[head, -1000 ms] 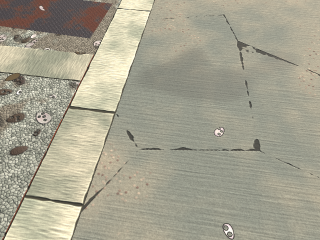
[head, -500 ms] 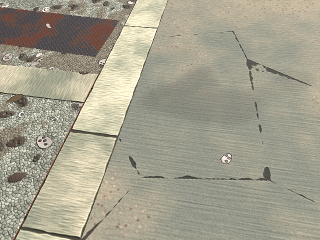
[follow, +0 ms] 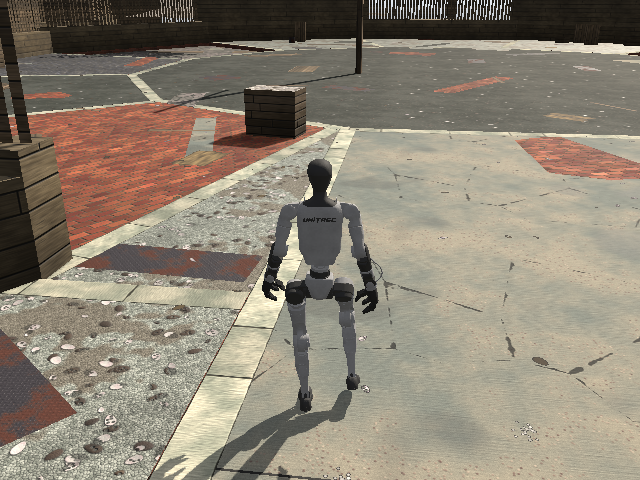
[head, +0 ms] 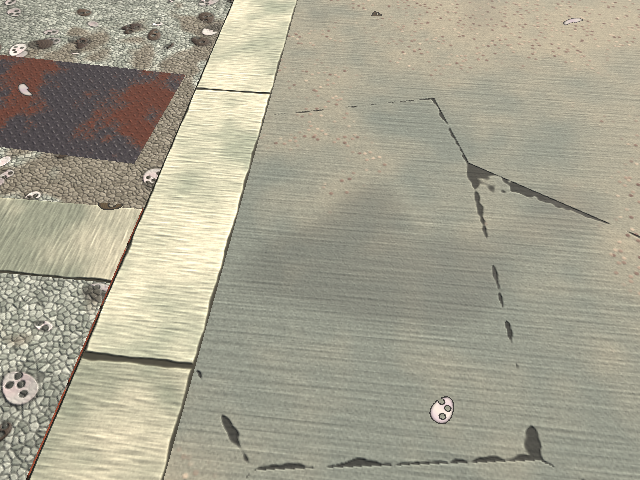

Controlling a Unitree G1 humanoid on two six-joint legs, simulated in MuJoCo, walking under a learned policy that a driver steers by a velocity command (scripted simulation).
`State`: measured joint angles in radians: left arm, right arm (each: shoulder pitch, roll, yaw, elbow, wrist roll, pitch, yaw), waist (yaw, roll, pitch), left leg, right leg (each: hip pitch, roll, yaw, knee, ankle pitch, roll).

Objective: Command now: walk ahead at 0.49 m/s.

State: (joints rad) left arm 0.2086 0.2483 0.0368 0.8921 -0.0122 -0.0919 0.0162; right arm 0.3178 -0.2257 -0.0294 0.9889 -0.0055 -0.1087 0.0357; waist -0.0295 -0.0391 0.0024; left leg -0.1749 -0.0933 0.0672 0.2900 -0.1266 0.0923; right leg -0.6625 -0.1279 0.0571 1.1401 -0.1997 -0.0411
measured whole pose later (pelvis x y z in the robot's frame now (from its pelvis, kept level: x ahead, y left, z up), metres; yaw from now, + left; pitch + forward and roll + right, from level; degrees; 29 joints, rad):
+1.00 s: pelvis +0.55 -0.02 -0.01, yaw -7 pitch +2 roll +1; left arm 0.32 0.26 0.07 0.93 -0.03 -0.07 0.02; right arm 0.16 -0.24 -0.05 0.89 -0.01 -0.12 0.02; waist 0.00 -0.04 0.02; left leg -0.32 0.00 0.10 0.45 -0.16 0.04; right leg -0.46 -0.05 0.05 1.19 -0.35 -0.05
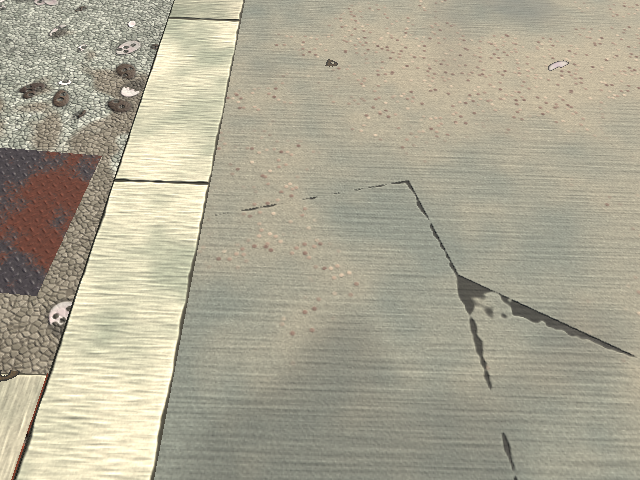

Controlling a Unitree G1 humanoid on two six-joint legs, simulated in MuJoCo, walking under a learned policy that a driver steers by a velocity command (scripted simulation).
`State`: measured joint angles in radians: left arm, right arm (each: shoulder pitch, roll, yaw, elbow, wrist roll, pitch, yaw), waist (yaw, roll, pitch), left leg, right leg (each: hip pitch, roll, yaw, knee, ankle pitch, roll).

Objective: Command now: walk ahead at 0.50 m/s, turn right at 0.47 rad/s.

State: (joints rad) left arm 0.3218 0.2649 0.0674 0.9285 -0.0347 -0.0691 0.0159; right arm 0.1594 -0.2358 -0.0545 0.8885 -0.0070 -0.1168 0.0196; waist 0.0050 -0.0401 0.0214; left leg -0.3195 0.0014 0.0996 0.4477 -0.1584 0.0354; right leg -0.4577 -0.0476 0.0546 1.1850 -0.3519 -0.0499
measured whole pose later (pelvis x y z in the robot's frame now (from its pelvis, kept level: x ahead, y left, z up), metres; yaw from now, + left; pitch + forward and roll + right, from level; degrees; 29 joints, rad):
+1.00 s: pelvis +0.53 -0.14 -0.01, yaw -32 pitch +2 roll +1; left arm 0.36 0.27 0.07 0.79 -0.03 -0.05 0.02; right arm 0.09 -0.27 -0.06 0.78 0.00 -0.13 0.03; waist 0.03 -0.03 0.00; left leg -0.42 -0.05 0.01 0.53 -0.16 0.04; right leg -0.27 0.08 0.17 1.06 -0.48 -0.05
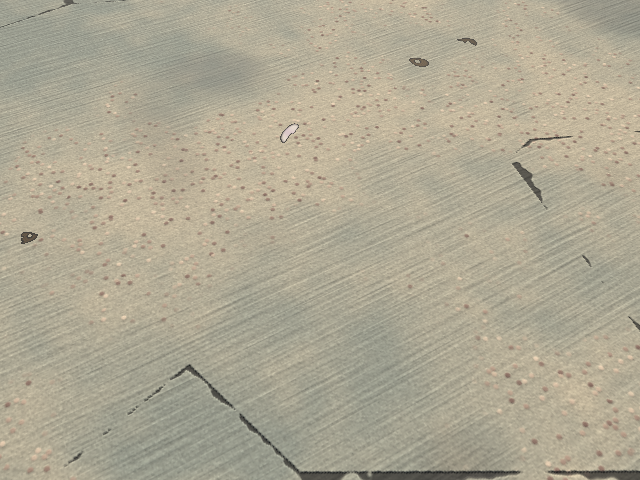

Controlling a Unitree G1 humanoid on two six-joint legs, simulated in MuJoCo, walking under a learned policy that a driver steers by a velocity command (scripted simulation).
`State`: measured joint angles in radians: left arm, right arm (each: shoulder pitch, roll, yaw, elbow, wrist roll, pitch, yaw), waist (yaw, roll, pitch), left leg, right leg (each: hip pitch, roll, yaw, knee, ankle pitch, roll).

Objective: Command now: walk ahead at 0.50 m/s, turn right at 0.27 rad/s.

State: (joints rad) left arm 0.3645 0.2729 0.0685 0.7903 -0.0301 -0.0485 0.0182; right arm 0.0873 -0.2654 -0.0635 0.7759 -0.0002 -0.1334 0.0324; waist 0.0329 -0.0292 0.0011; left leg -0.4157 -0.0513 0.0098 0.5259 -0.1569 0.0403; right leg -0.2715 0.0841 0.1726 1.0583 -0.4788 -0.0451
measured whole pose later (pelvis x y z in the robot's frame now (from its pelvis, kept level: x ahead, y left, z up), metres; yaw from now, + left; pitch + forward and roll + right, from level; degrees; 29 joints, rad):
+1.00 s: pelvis +0.20 +0.03 +0.02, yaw +26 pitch +3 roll -3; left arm 0.10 0.32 0.10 0.76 0.01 0.01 0.05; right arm 0.23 -0.29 -0.06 0.65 0.00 0.02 -0.03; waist -0.01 -0.02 0.03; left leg -0.31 -0.03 -0.08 0.47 -0.20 0.06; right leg -0.58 0.01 0.04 1.05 -0.34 0.06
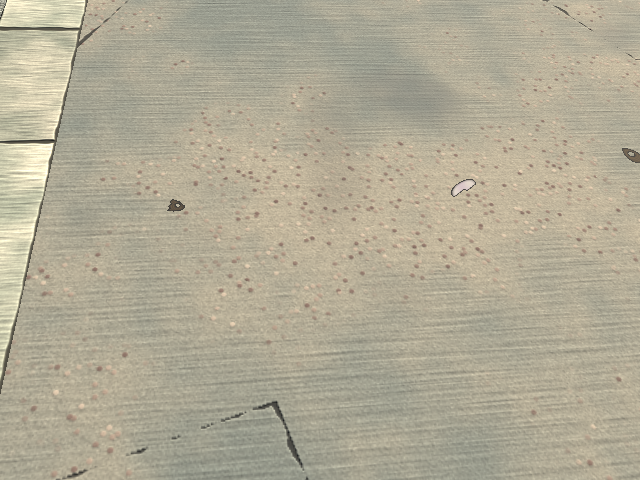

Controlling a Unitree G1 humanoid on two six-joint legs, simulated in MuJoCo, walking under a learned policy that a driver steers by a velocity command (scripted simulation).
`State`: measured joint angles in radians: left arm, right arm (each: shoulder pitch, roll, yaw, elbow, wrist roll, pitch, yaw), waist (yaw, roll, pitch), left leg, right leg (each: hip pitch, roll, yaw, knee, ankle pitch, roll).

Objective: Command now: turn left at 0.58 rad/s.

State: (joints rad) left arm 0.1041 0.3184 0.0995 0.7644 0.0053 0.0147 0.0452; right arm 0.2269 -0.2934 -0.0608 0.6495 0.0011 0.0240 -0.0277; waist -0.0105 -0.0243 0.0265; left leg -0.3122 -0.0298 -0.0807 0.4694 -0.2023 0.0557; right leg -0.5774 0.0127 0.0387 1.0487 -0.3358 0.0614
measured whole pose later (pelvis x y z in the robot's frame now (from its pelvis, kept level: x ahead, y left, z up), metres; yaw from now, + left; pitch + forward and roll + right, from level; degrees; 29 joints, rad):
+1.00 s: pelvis -0.01 +0.01 -0.01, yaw +21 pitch -1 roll +1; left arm 0.19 0.28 0.04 0.83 0.01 0.02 0.01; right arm 0.12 -0.22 -0.02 0.70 -0.02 0.01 0.00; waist 0.02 -0.01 0.03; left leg -0.24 -0.05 -0.02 0.51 -0.27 0.03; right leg -0.21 -0.06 0.01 0.51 -0.29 0.04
